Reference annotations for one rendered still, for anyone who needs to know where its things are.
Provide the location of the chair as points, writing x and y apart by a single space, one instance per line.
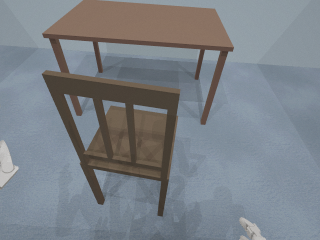
128 141

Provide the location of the table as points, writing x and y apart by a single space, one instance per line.
143 24

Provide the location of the robot right hand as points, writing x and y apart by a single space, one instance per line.
252 230

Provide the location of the robot left hand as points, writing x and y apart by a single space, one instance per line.
7 169

